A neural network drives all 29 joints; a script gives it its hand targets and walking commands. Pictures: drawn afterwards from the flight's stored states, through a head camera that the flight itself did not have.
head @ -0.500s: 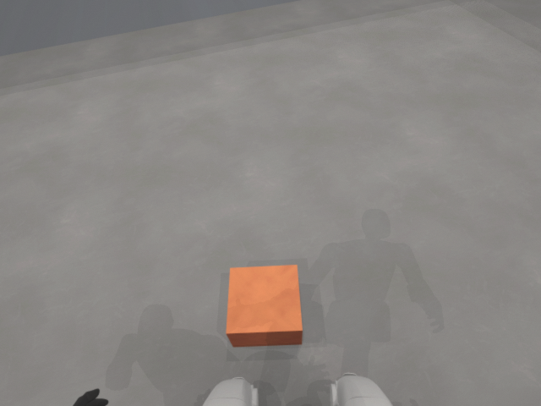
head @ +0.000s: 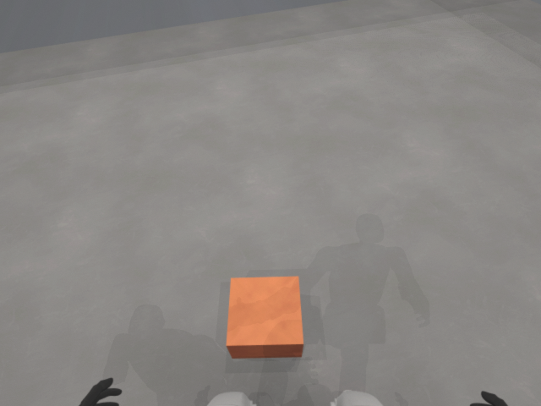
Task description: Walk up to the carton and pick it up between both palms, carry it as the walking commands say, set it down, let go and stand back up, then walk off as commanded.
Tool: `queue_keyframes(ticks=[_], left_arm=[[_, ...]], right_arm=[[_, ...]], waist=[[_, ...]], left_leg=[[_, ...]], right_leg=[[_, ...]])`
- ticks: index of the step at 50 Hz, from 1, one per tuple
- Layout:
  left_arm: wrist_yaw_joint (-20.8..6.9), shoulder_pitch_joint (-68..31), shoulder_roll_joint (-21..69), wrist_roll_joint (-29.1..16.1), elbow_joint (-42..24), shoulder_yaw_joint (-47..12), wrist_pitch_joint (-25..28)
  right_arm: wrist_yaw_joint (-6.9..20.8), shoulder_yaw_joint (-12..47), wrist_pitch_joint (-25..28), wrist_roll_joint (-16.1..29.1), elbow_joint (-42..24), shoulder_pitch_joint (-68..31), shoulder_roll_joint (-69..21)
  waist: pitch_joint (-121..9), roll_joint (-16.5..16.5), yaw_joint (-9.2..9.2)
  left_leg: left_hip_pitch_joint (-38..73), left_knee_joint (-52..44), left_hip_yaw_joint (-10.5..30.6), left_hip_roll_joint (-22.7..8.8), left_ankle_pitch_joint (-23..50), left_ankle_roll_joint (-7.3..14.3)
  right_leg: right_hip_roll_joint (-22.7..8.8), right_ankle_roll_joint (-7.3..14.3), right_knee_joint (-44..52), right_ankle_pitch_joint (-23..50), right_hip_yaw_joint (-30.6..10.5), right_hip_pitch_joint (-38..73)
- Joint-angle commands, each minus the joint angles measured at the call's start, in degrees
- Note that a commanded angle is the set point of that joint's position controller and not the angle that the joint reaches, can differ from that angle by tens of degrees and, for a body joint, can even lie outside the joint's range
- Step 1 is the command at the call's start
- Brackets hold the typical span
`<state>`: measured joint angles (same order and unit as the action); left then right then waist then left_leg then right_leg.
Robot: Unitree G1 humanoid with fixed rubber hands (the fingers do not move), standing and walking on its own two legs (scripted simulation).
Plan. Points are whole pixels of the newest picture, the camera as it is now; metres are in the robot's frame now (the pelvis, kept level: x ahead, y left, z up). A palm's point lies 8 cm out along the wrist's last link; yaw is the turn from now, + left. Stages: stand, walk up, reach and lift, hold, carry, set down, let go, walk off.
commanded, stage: walk up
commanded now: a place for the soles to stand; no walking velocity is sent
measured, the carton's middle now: (265, 316) +0.47 +0.08 -0.66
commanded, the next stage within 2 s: none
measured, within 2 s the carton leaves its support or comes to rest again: neither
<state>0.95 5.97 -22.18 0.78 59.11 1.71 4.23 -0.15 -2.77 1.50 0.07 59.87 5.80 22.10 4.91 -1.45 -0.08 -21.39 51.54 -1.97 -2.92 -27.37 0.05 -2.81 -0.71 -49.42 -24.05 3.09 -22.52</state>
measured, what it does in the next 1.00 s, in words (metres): steps to the left: left foot, then right foot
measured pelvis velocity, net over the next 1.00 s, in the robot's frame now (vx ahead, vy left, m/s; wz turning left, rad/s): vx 0.00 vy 0.12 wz -0.01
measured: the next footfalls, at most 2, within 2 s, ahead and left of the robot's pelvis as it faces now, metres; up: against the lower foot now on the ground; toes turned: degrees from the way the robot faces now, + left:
left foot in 0.70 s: +0.09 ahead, +0.21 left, +0.00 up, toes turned +0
right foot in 0.84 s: +0.09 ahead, -0.02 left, +0.00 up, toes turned -2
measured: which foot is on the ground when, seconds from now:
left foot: down 0.00-0.46, up 0.48-0.68, down 0.70-1.00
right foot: down 0.00-0.70, up 0.72-0.82, down 0.84-1.00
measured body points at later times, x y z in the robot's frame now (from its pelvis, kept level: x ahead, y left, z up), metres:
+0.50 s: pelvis +0.00 +0.01 +0.01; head +0.03 -0.01 +0.45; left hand +0.08 +0.34 -0.09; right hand +0.09 -0.31 -0.13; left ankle +0.00 +0.12 -0.67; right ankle +0.03 -0.12 -0.70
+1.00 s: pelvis +0.00 +0.12 -0.02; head +0.01 +0.10 +0.43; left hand +0.03 +0.44 -0.13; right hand +0.08 -0.20 -0.15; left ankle +0.05 +0.21 -0.70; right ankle +0.04 -0.06 -0.69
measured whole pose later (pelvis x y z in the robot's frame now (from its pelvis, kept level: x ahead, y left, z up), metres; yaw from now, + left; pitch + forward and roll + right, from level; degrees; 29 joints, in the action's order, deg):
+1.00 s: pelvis +0.00 +0.12 -0.02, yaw +0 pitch -4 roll +0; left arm 2.1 13.9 -21.7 1.7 59.2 2.2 2.5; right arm 1.3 -4.9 0.4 -1.5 57.3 9.5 21.7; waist 6.2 -2.0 1.1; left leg -26.5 55.5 -2.9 1.1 -23.3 2.3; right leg -2.8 0.2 -57.4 -29.2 -5.7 -25.8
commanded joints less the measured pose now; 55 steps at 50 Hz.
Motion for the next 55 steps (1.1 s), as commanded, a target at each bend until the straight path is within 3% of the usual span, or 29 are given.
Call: queue_keyframes(ticks=[1, 2, 3, 5, 8, 10, 11, 13, 15, 17, 19, 21, 22, 23, 26, 32, 34, 35, 36, 40, 41, 42, 43, 44, 47, 48, 49, 50, 55], left_arm=[[0.83, -1.50, -18.23, -0.03, -2.85, 3.43, 0.73], [0.70, -3.93, -16.79, -0.03, -4.12, 3.40, 0.33], [0.68, -7.31, -12.50, -0.66, -5.43, 2.23, -0.24], [0.92, -7.51, -12.99, -0.02, -5.59, 2.30, -0.86], [0.65, -1.15, -13.34, -0.86, -3.15, 2.61, -0.19], [0.67, 5.12, -13.18, -0.14, 0.78, 2.63, 0.43], [0.71, 4.57, -15.68, 0.25, 0.90, 3.46, 0.82], [0.33, 2.43, -20.16, 0.21, -1.93, 4.15, 0.82], [0.38, -0.33, -18.37, 0.02, -2.58, 3.49, 0.29], [0.36, -3.78, -14.70, -0.04, -3.13, 2.54, -0.11], [2.73, 2.68, -17.46, -1.09, -2.53, 3.30, 0.57], [4.74, 14.30, -19.16, -0.17, 1.08, 4.56, 1.61], [5.28, 19.39, -23.95, 0.47, 1.05, 6.55, 2.04], [5.73, 19.76, -26.21, 0.59, -1.89, 7.68, 1.91], [7.17, 11.86, -21.63, -0.01, -4.75, 6.82, 2.04], [5.25, 1.54, -22.50, 2.80, -10.43, 6.42, 1.37], [5.11, 0.00, -16.49, 2.52, -11.33, 4.59, 0.38], [5.19, 1.95, -11.38, 1.77, -11.21, 3.09, -0.04], [5.21, 3.12, -15.08, 1.22, -11.39, 3.81, 0.04], [2.74, 18.73, -19.35, 0.72, 0.17, 5.96, 0.60], [2.42, 21.03, -17.91, 0.42, 1.40, 5.55, 1.02], [1.91, 20.46, -19.36, 1.89, 1.59, 6.18, 1.17], [1.92, 13.52, -24.37, 1.82, -2.15, 6.23, 0.96], [1.76, 4.89, -25.71, 1.88, -5.43, 6.29, 0.48], [1.91, -2.58, -18.49, 1.03, -6.44, 3.66, 0.22], [1.77, -0.52, -12.67, 0.51, -6.10, 2.97, -0.45], [1.95, -2.92, -13.77, 0.62, -6.35, 3.10, -0.57], [1.94, 0.40, -18.00, 0.23, -4.84, 3.76, -0.90], [1.59, 8.13, -13.36, 0.07, 0.05, 4.12, 0.51]], right_arm=[[-0.13, -2.58, 1.80, -0.50, -2.01, 1.01, 12.86], [-0.05, -2.83, 1.83, -0.48, -1.54, 2.45, 13.31], [-0.12, -3.12, 1.96, -1.20, -0.97, 5.04, 16.59], [-0.34, -3.95, 2.24, -1.01, -1.85, 4.13, 19.81], [-0.96, -3.40, 2.16, -1.00, -3.98, 1.27, 17.31], [-0.62, -2.01, 1.42, 0.15, -5.38, -6.08, 13.03], [-0.39, -1.90, 0.62, 0.52, -5.96, -7.33, 11.26], [-0.24, -2.47, 0.39, -0.10, -4.50, -2.66, 13.42], [0.05, -2.38, 1.02, -0.55, -2.70, 1.00, 12.34], [-0.15, -2.59, 1.59, -1.20, -0.19, 2.98, 13.28], [1.77, -5.14, -0.97, -2.59, -6.49, 0.72, 19.94], [2.83, -4.82, -3.06, -2.62, -9.99, -4.34, 14.46], [3.08, -4.65, -3.29, -2.24, -12.98, -5.61, 13.25], [2.69, -4.50, -3.52, -2.87, -14.11, -4.62, 12.71], [2.61, -5.55, -4.94, -3.54, -13.39, -4.39, 13.58], [5.04, -7.68, -5.31, -2.37, -12.63, 2.65, 14.52], [4.40, -9.61, -3.99, -2.86, -7.75, 16.52, 17.41], [3.28, -9.44, -3.51, -4.08, -8.93, 16.12, 22.61], [2.82, -8.86, -3.32, -3.29, -13.66, 5.16, 23.97], [1.39, -6.38, -2.64, -2.12, -15.71, -8.13, 19.13], [1.30, -4.78, -2.47, -1.77, -14.19, -8.25, 16.39], [1.03, -3.99, -2.62, -1.83, -12.07, -4.59, 12.77], [0.97, -3.66, -2.56, -2.06, -12.33, -3.87, 12.51], [0.37, -4.97, -2.05, -1.86, -10.35, -5.98, 15.78], [0.96, -6.20, 0.03, -1.57, -4.19, 9.87, 15.76], [0.28, -6.61, 0.76, -1.46, -3.53, 12.07, 17.62], [0.31, -6.32, 1.26, -1.26, -4.49, 9.74, 19.97], [0.29, -6.03, 1.36, -1.07, -6.27, 5.71, 20.10], [-0.05, -3.95, 1.19, -1.71, -6.83, -0.32, 13.65]], waist=[[-6.79, 3.05, -1.77], [-8.89, 3.20, -2.57], [-5.56, -7.02, -3.91], [-3.23, -9.00, -3.19], [-4.88, -9.91, 0.23], [-7.28, -4.42, 3.81], [-6.27, 4.26, 2.70], [-5.39, 5.29, 0.97], [-5.85, 7.13, -1.62], [-4.57, 5.37, -3.01], [-2.28, -6.29, -1.65], [-5.75, -2.71, 3.58], [-10.12, 10.73, 6.48], [-11.11, 15.14, 7.31], [-3.57, 1.29, 2.50], [-2.55, 16.63, -2.13], [-7.88, -2.48, -9.35], [-4.71, -22.30, -8.99], [-6.20, -14.53, -7.72], [-5.52, -6.35, 4.12], [-5.76, -3.10, 6.47], [-5.45, 12.84, 6.71], [1.83, 17.78, 3.93], [3.13, 12.40, 3.25], [-1.56, 4.88, -6.12], [-2.74, -6.69, -6.48], [1.09, -4.72, -5.75], [-0.10, -0.01, -4.20], [0.76, -8.14, 2.47]], left_leg=[[1.06, -8.45, 2.87, -0.16, 10.47, 3.28], [5.15, -14.03, 7.03, -2.35, 10.19, 5.33], [6.92, -24.49, 18.54, -7.06, 5.28, 8.09], [13.55, -27.62, 33.16, -18.72, 20.19, 16.84], [11.16, -21.49, 21.27, -15.10, 33.39, 14.61], [0.72, -16.76, 10.65, -9.10, 28.60, 7.29], [-2.64, -10.60, 5.94, -3.46, 17.19, 3.44], [-5.47, -4.07, 1.41, 2.06, -2.73, 1.81], [0.77, -10.19, 3.45, 1.34, -0.06, 3.47], [7.97, -21.17, 9.55, -2.73, 9.13, 4.53], [8.48, -20.87, 16.20, -8.43, 20.87, 12.58], [-3.55, -6.60, 7.82, -3.76, 27.35, 8.89], [-14.54, 6.82, 3.01, 1.55, 22.09, 4.66], [-22.50, 14.24, 4.74, 2.88, -5.69, 2.11], [-21.71, 22.77, 11.31, -3.72, -4.17, 0.71], [0.75, 2.16, 0.73, -0.62, -2.28, 1.50], [24.06, -9.30, 4.39, 0.42, 0.05, 3.24], [12.31, -29.03, 28.75, -9.92, -23.43, 8.24], [1.83, -37.59, 45.96, -17.44, -32.83, 16.85], [-17.64, -26.09, 30.20, -14.59, -26.39, 13.69], [-18.58, -17.87, 20.20, -8.73, -22.84, 8.68], [-24.95, -2.89, 12.34, -2.45, -21.73, 5.87], [-24.54, 6.61, 3.15, 3.66, -12.09, 1.93], [-15.11, 9.54, 5.90, 2.73, -7.87, 1.39], [6.89, -8.75, 6.99, 1.12, -2.33, 2.82], [12.58, -27.16, 25.75, -6.90, -13.69, 4.88], [6.07, -35.09, 43.34, -14.82, -23.04, 9.26], [5.35, -35.53, 44.33, -15.54, -23.66, 8.98], [-3.97, -24.51, 20.44, -11.86, 12.47, 10.93]], right_leg=[[-12.72, 11.97, 15.00, 18.31, -20.03, 3.17], [-8.26, 8.23, 9.26, 18.13, -12.50, 0.97], [-1.82, 4.38, -0.85, 8.83, -3.84, -7.09], [1.48, 1.71, -5.88, -12.70, -3.32, -15.45], [0.05, 2.45, 1.52, -4.84, -2.70, -5.48], [-0.94, 3.78, 15.82, 13.66, -3.59, 11.29], [-5.23, 6.70, 20.43, 9.97, -14.90, 11.12], [-15.63, 14.88, 24.60, 5.92, -30.39, 9.65], [-15.14, 14.83, 21.48, 8.27, -25.48, 6.80], [-7.86, 7.64, 13.75, 18.11, -13.98, -0.26], [1.41, 2.69, 5.43, 9.63, 0.39, -1.86], [-3.57, 5.59, 14.02, 14.40, -8.70, 13.29], [-11.43, 10.32, 20.86, 17.53, -24.57, 24.93], [-22.28, 18.50, 23.17, 30.40, -38.35, 28.94], [-23.07, 18.99, 21.43, 26.89, -31.49, 16.47], [-12.26, 12.22, 17.75, -1.55, -13.67, -9.38], [-3.20, 7.71, -6.03, -13.37, -8.10, -26.50], [5.21, 4.10, -20.14, -18.65, -1.87, -30.30], [3.00, 3.67, -21.76, -15.79, -9.87, -23.49], [-1.05, 3.37, -8.79, -4.36, -2.67, 4.39], [0.80, 4.26, 1.29, -5.76, -2.95, 8.60], [-3.71, 6.48, 17.18, -24.49, -17.75, 13.09], [-12.44, 11.57, 30.68, -45.43, -42.86, 0.15], [-17.60, 15.89, 33.65, -42.19, -49.26, -11.09], [-6.97, 8.47, 12.47, -12.37, -22.67, -15.85], [1.95, 4.01, -3.32, -10.72, -10.17, -23.30], [3.52, 2.15, -9.87, -10.23, -9.08, -23.99], [1.98, 1.79, -11.65, -7.59, -10.66, -19.38], [0.07, 2.98, 3.66, -2.75, -3.67, -1.66]])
